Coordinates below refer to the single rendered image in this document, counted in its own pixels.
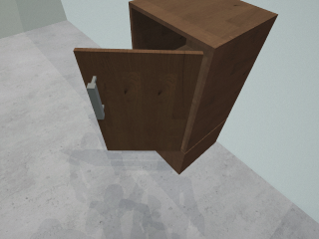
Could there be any cupboard door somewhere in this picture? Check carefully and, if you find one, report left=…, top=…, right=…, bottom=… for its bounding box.
left=73, top=48, right=204, bottom=151

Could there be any handle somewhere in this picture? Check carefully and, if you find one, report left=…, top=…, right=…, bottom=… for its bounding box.
left=86, top=76, right=105, bottom=120

